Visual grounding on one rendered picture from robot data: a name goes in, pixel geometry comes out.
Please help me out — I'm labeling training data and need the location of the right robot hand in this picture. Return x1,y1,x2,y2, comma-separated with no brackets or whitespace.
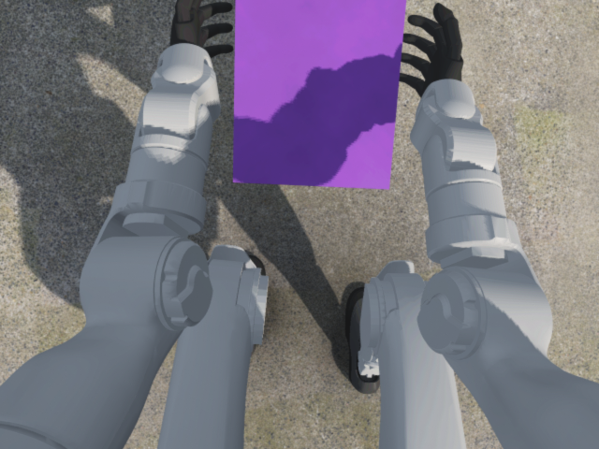
399,3,463,97

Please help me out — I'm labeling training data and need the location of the robot right foot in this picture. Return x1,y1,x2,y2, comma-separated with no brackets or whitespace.
345,287,380,394

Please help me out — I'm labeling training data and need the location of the right robot forearm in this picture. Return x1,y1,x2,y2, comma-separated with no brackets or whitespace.
410,79,553,325

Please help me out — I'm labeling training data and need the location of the left robot forearm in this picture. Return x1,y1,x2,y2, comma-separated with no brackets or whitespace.
80,43,221,306

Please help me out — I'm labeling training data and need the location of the robot right shin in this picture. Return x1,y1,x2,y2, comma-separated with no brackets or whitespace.
358,260,428,375

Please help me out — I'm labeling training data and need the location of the left robot upper arm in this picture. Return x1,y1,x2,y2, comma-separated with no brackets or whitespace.
0,236,212,449

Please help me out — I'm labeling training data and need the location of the left robot hand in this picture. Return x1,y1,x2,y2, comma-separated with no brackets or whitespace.
169,0,233,58

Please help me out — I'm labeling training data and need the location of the carton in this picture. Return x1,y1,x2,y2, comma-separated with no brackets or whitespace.
233,0,406,190

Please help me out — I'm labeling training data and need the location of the right robot upper arm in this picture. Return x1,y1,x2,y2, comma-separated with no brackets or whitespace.
417,266,599,449

